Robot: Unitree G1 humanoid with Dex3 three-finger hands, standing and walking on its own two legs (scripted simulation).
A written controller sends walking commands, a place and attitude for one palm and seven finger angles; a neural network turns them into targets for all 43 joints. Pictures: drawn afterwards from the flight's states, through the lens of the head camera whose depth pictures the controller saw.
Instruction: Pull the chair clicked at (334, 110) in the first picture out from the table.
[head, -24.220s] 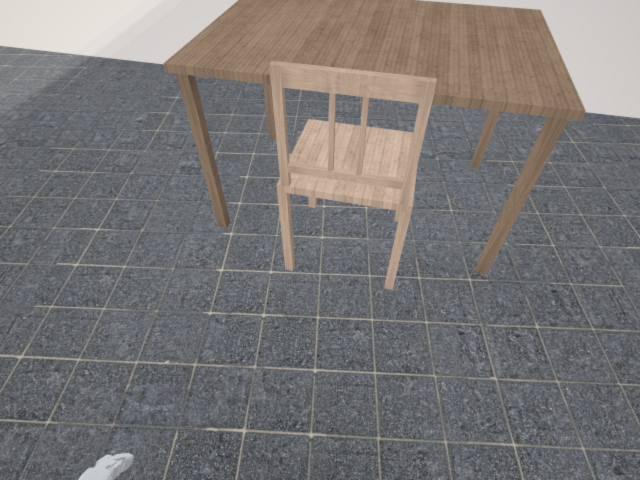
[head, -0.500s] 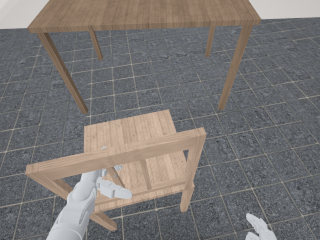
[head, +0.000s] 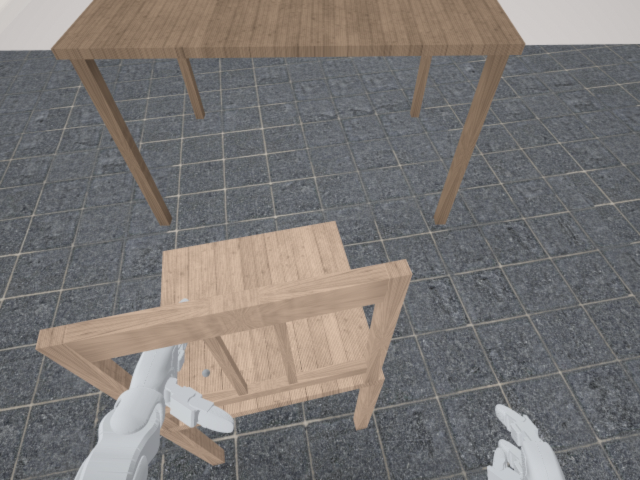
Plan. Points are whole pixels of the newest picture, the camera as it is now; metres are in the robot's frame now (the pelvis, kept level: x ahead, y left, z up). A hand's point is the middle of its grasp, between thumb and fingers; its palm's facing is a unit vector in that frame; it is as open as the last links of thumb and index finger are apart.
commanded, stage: draw the fingers out of the gap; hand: left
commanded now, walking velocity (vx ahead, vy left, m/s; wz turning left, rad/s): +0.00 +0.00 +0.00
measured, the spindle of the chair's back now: (228, 365) +0.29 +0.14 -0.09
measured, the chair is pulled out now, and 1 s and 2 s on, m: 0.64 0.64 0.65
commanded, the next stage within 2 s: draw the hand back to the body in 0.62 s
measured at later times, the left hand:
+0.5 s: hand (196, 444) +0.18 +0.15 -0.04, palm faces -0.08 -0.98 -0.16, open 17.5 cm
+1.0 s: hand (172, 454) +0.16 +0.16 +0.01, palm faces +0.02 -1.00 -0.05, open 17.5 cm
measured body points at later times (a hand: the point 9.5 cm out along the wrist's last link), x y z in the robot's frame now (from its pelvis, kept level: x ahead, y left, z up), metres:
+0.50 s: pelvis -0.01 +0.00 -0.01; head +0.02 -0.01 +0.44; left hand +0.18 +0.21 -0.03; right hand +0.16 -0.24 -0.09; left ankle -0.01 +0.14 -0.70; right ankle -0.01 -0.13 -0.70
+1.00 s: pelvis -0.02 +0.00 -0.03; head +0.03 +0.00 +0.41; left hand +0.16 +0.21 +0.02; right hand +0.17 -0.23 -0.11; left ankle -0.01 +0.14 -0.70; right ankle -0.01 -0.13 -0.70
